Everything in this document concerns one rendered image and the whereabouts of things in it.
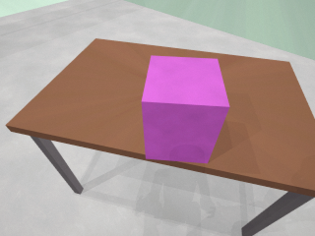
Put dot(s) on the table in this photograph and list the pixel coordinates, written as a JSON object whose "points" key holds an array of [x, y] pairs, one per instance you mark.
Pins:
{"points": [[267, 137]]}

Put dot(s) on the carton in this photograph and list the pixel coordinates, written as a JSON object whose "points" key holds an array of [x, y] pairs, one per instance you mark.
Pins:
{"points": [[184, 105]]}

